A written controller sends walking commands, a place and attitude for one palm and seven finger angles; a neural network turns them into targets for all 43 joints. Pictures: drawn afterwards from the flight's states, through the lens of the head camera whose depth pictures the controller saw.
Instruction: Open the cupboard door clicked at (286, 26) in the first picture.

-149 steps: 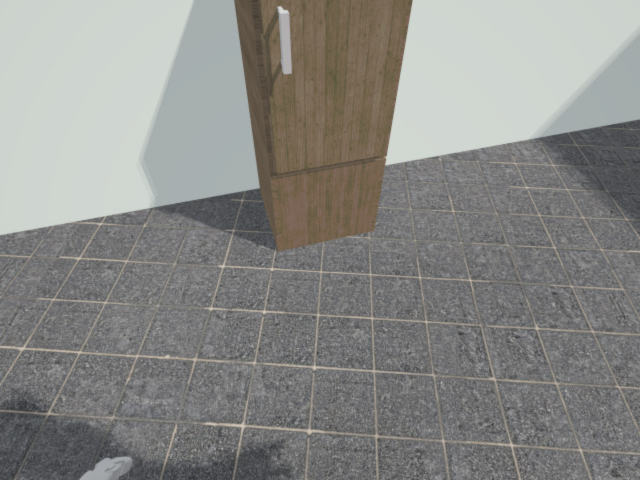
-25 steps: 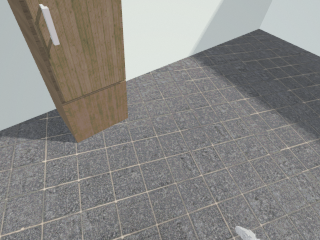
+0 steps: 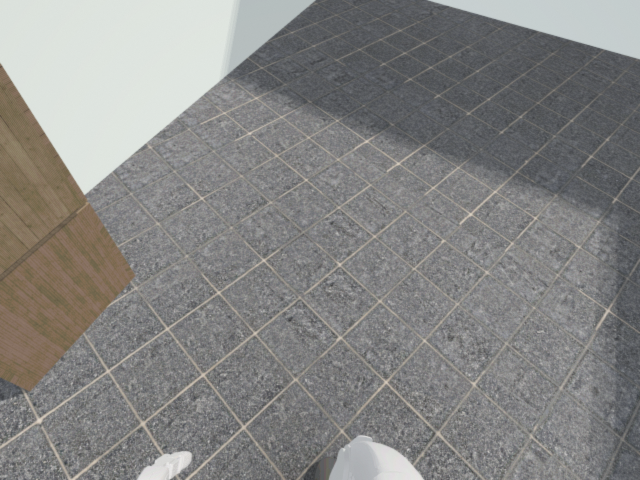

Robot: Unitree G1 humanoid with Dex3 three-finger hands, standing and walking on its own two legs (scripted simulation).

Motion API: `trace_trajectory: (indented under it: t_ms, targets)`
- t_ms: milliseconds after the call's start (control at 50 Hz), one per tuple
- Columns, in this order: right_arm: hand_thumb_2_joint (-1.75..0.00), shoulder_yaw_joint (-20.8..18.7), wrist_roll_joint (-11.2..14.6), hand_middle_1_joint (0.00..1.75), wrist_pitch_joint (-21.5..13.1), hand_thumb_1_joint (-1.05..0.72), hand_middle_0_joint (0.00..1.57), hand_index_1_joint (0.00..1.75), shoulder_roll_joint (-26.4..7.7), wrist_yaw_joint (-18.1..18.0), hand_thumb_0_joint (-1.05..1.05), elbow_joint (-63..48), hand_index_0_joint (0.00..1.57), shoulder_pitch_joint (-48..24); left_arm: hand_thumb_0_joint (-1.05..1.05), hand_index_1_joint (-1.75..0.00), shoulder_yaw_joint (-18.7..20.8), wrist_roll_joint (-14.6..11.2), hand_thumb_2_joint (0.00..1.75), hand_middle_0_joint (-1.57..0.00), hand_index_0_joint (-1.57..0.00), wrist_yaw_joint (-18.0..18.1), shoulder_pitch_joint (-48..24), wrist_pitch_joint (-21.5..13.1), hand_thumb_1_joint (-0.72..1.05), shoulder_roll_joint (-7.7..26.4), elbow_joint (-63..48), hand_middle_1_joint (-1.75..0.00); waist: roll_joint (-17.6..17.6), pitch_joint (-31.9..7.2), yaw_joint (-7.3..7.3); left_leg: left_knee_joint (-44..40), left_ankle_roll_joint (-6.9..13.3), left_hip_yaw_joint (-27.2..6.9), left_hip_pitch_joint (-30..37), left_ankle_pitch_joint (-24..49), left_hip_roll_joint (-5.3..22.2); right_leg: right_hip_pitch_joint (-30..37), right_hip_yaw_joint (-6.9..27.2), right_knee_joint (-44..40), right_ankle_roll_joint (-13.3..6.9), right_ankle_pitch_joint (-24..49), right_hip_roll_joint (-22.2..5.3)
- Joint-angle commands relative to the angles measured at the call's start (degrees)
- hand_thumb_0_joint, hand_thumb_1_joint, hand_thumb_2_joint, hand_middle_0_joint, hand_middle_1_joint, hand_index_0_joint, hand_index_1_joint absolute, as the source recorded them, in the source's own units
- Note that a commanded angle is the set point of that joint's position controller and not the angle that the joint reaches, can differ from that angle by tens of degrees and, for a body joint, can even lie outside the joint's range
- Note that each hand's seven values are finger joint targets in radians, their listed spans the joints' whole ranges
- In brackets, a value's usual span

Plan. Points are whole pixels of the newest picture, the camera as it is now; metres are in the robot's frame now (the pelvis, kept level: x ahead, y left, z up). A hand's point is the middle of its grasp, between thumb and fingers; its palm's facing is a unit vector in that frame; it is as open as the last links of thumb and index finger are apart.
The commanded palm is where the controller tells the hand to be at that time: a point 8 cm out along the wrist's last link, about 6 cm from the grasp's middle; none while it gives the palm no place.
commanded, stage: walk to a spot facing it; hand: left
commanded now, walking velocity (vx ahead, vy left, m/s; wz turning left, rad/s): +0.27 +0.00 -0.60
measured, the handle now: out of the picture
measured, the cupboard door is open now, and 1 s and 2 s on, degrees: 0 0 0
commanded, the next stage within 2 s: none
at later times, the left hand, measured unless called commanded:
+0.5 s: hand (167, 402) +0.23 +0.22 -0.14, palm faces -0.16 -0.95 -0.28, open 7.4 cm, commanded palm none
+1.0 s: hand (234, 253) +0.50 +0.16 -0.15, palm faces -0.57 -0.79 -0.22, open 7.4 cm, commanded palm none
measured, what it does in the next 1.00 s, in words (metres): walks ahead, turning right: right foot, then left foot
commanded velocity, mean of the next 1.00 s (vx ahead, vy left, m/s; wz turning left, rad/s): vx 0.08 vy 0.00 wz -0.60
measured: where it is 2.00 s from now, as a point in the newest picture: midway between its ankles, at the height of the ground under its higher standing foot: (283, 432)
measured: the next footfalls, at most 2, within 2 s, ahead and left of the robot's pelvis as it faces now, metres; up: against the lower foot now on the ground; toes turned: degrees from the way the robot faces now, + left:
right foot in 0.06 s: +0.13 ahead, -0.03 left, +0.00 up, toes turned -10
left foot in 0.58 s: +0.41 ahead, +0.09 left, +0.00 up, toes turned -15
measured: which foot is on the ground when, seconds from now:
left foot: down 0.00-0.04, up 0.06-0.56, down 0.58-1.00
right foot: up 0.00-0.04, down 0.06-0.58, up 0.60-1.00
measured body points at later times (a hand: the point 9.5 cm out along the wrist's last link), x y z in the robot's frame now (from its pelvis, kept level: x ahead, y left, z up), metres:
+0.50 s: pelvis +0.21 +0.02 +0.01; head +0.25 -0.01 +0.46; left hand +0.24 +0.27 -0.12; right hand +0.34 -0.25 -0.12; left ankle +0.35 +0.14 -0.68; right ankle +0.09 -0.03 -0.72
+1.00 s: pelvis +0.30 +0.05 +0.02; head +0.34 +0.03 +0.47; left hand +0.53 +0.20 -0.13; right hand +0.17 -0.18 -0.12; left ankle +0.37 +0.10 -0.72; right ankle +0.21 -0.08 -0.66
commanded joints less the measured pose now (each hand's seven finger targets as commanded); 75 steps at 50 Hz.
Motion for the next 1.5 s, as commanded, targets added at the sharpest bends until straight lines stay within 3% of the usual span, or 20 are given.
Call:
trace_trajectory:
  t_ms: [0, 20, 40, 60, 80, 120, 180, 260, 420, 500, 540, 560, 660, 780, 1080, 1100, 1120, 1140, 1260, 1480]
  targets:
    - [-0.9, -3.0, 1.5, 0.3, -1.0, -0.9, 0.2, 0.3, -13.5, 0.1, 0.0, -6.6, 0.2, -4.2, 0.0, -0.3, 2.6, 0.0, 0.9, -0.2, -0.2, 1.1, 18.2, -3.5, 0.9, 9.7, 0.7, -0.3, 11.7, -12.2, 11.92, 34.8, -1.3, -6.1, -14.5, 68.4, 15.4, 31.3, 3.8, -14.7, -6.1, 2.8, -1.3]
    - [-0.9, -2.3, 2.3, 0.3, -1.0, -0.9, 0.2, 0.3, -9.5, 0.6, 0.0, -9.2, 0.2, -5.7, 0.0, -0.3, 3.3, -0.5, 0.9, -0.2, -0.2, 1.6, 23.7, -4.0, 0.9, 14.4, 1.6, -0.3, -0.9, -17.8, 13.29, 54.0, -2.5, -7.0, -33.3, 7.3, 5.7, 46.4, 29.7, -17.8, -13.6, 15.6, -17.5]
    - [-0.9, -2.8, 2.1, 0.3, -1.4, -0.9, 0.2, 0.3, -8.7, 0.3, 0.0, -11.4, 0.2, -8.9, 0.0, -0.3, 3.5, -2.1, 0.9, -0.2, -0.2, 2.2, 22.2, -3.9, 0.9, 16.6, 1.5, -0.3, -3.1, -19.3, 10.96, 66.0, -2.5, -15.4, -44.3, -7.3, 1.5, 48.9, 45.9, -22.4, -18.5, 24.7, -25.0]
    - [-0.9, -3.3, 1.4, 0.3, -1.2, -0.9, 0.2, 0.3, -9.3, 0.3, 0.0, -12.3, 0.2, -11.3, 0.0, -0.3, 3.6, -2.4, 0.9, -0.2, -0.2, 2.8, 19.0, -3.6, 0.9, 15.9, 0.6, -0.3, 2.4, -12.2, 9.45, 65.2, -1.4, -21.6, -46.5, -0.4, 4.6, 41.7, 39.5, -25.2, -18.0, 19.6, -25.0]
    - [-0.9, -3.3, 0.9, 0.3, -0.9, -0.9, 0.2, 0.3, -8.5, 0.8, 0.0, -12.9, 0.2, -12.1, 0.0, -0.3, 3.0, -2.4, 0.9, -0.2, -0.2, 2.9, 15.8, -4.2, 0.9, 13.4, -0.5, -0.3, 4.2, -7.1, 7.15, 61.3, -2.2, -23.0, -47.1, 5.5, 6.1, 35.0, 34.7, -26.5, -3.6, 23.0, -21.0]
    - [-0.9, -3.2, 0.8, 0.3, 0.8, -0.9, 0.2, 0.3, -7.9, 0.6, 0.0, -10.4, 0.2, -9.7, 0.0, -0.3, 1.7, -2.1, 0.9, -0.2, -0.2, 3.2, 9.9, -5.2, 0.9, 9.4, -1.1, -0.3, 2.8, -2.5, 1.85, 55.0, -2.9, -23.4, -40.4, 10.5, 8.2, 20.3, 27.6, -29.4, 7.4, 24.1, -16.7]
    - [-0.9, -3.3, 0.2, 0.3, 2.1, -0.9, 0.2, 0.3, -7.1, 0.9, 0.0, -10.6, 0.2, -10.2, 0.0, -0.3, 1.5, -1.1, 0.9, -0.2, -0.2, 2.8, 10.5, -6.0, 0.9, 8.7, -0.9, -0.3, 2.0, -1.7, 0.33, 48.2, -4.0, -22.2, -37.3, 10.1, 7.8, 12.3, 22.5, -29.4, -6.1, 24.5, -13.2]
    - [-0.9, -3.3, 0.1, 0.3, 1.7, -0.9, 0.2, 0.3, -7.6, 1.5, 0.0, -12.9, 0.2, -16.7, 0.0, -0.3, 1.8, -1.4, 0.9, -0.2, -0.2, 2.5, 15.8, -6.7, 0.9, 8.7, 0.6, -0.3, -5.4, -5.5, 2.41, 43.8, -4.6, -21.8, -43.9, 15.9, 6.5, 22.1, 21.2, -25.3, 1.2, 37.3, -8.6]
    - [-0.9, -2.2, 0.6, 0.3, 1.0, -0.9, 0.2, 0.3, -8.0, 2.1, 0.0, -19.9, 0.2, -35.7, 0.0, -0.3, 2.1, -0.9, 0.9, -0.2, -0.2, 4.0, 22.0, -5.7, 0.9, 9.8, -0.1, -0.3, -6.8, -6.4, 7.86, 24.0, -5.0, -18.1, -45.6, 11.9, 1.2, 35.1, 27.7, -18.4, -3.3, 54.7, -8.8]
    - [-0.9, -2.6, 1.2, 0.3, 1.1, -0.9, 0.2, 0.3, -10.4, 1.1, 0.0, -19.0, 0.2, -28.8, 0.0, -0.3, 2.5, -1.1, 0.9, -0.2, -0.2, 4.8, 17.6, -4.6, 0.9, 12.0, -1.7, -0.3, -7.7, -10.3, 3.2, 7.8, -3.7, -17.1, -26.5, 17.8, -2.8, 30.2, 29.1, -10.7, -1.1, 58.0, -8.2]
    - [-0.9, -4.1, 0.3, 0.3, 1.0, -0.9, 0.2, 0.3, -16.3, 0.2, 0.0, -15.8, 0.2, -15.1, 0.0, -0.3, 2.5, -2.8, 0.9, -0.2, -0.2, 4.8, 15.5, -4.7, 0.9, 10.7, -2.7, -0.3, 0.8, -18.7, -2.75, 3.3, 0.3, -25.6, 1.7, 50.4, 9.6, 13.4, 24.5, 4.7, 3.8, 31.0, -1.7]
    - [-0.9, -4.9, 0.4, 0.3, 0.8, -0.9, 0.2, 0.3, -20.4, 0.3, 0.0, -14.3, 0.2, -9.8, 0.0, -0.3, 2.1, -3.5, 0.9, -0.2, -0.2, 4.1, 19.2, -4.9, 0.9, 7.8, -2.5, -0.3, 15.6, -25.2, -2.21, 8.0, 9.1, -40.8, 13.0, 81.0, 28.1, 1.8, 17.0, 24.9, 6.4, -22.6, 3.7]
    - [-0.9, -1.9, 0.6, 0.3, 1.4, -0.9, 0.2, 0.3, -11.8, 0.3, 0.0, -17.8, 0.2, -24.3, 0.0, -0.3, 3.1, -0.8, 0.9, -0.2, -0.2, 2.2, 16.0, -0.6, 0.9, 7.6, -2.7, -0.3, 11.6, -4.1, 4.6, -5.9, 5.7, -25.5, -21.9, 38.0, 19.4, 3.0, 13.7, 32.9, 8.7, -13.0, -5.1]
    - [-0.9, -3.3, 0.6, 0.3, 1.6, -0.9, 0.2, 0.3, -12.7, 0.4, 0.0, -16.8, 0.2, -23.3, 0.0, -0.3, 3.2, -0.6, 0.9, -0.2, -0.2, 0.9, 14.9, 1.7, 0.9, 5.4, -3.9, -0.3, 12.8, -5.6, 4.81, -9.8, 5.4, -17.0, -22.4, 16.6, 16.8, 0.8, 9.9, 27.2, 9.3, -5.0, -6.6]
    - [-0.9, -6.0, 0.0, 0.3, 2.5, -0.9, 0.2, 0.3, -16.8, 1.7, 0.0, -12.0, 0.2, -14.1, 0.0, -0.3, 1.8, -0.8, 0.9, -0.2, -0.2, 1.6, 5.6, -0.6, 0.9, 5.6, -7.7, -0.3, 10.7, -11.6, 1.81, 5.7, 3.4, -8.1, -12.2, 31.8, 21.7, 13.6, 4.5, -13.4, 6.5, -3.8, -4.8]
    - [-0.9, -5.8, 0.4, 0.3, 2.8, -0.9, 0.2, 0.3, -15.5, 2.1, 0.0, -12.1, 0.2, -12.9, 0.0, -0.3, 2.2, -0.5, 0.9, -0.2, -0.2, 2.0, 7.9, -1.3, 0.9, 8.5, -6.9, -0.3, 4.8, -12.8, 3.21, 14.7, -0.1, -6.1, -18.5, 28.2, 20.0, 22.4, 7.9, -20.8, 4.7, 4.2, -7.0]
    - [-0.9, -4.5, 0.7, 0.3, 3.2, -0.9, 0.2, 0.3, -11.0, 2.3, 0.0, -14.7, 0.2, -14.1, 0.0, -0.3, 3.4, 0.1, 0.9, -0.2, -0.2, 2.8, 11.6, -2.3, 0.9, 15.6, -6.2, -0.3, -14.1, -12.6, 5.64, 27.5, -3.8, -5.4, -36.0, -0.4, 11.9, 31.9, 28.8, -25.4, -0.8, 22.9, -21.2]
    - [-0.9, -3.7, 0.5, 0.3, 3.8, -0.9, 0.2, 0.3, -10.3, 2.0, 0.0, -17.0, 0.2, -17.7, 0.0, -0.3, 4.1, -0.8, 0.9, -0.2, -0.2, 3.5, 14.1, -2.1, 0.9, 19.6, -5.1, -0.3, -15.7, -13.5, 6.94, 38.2, -5.1, -12.9, -43.1, -11.0, 7.0, 31.7, 34.1, -23.3, -6.3, 42.0, -26.9]
    - [-0.9, -4.3, 0.3, 0.3, 5.0, -0.9, 0.2, 0.3, -11.8, 1.0, 0.0, -14.2, 0.2, -17.3, 0.0, -0.3, 2.3, -1.6, 0.9, -0.2, -0.2, 3.8, 4.3, -2.3, 0.9, 12.1, -6.7, -0.3, -5.6, -10.0, 1.61, 42.2, -6.5, -21.1, -40.3, 6.1, 6.1, 25.8, 20.0, -21.5, -3.0, 38.5, -14.8]
    - [-0.9, -4.0, 1.2, 0.3, 3.9, -0.9, 0.2, 0.3, -10.9, 0.3, 0.0, -16.8, 0.2, -20.9, 0.0, -0.3, 3.5, -0.8, 0.9, -0.2, -0.2, 3.4, 3.7, -1.1, 0.9, 14.1, -6.5, -0.3, -8.4, -9.6, 2.6, 17.0, -5.3, -20.3, -27.7, 4.5, 0.8, 20.4, 30.5, -19.2, -4.9, 30.6, -13.5]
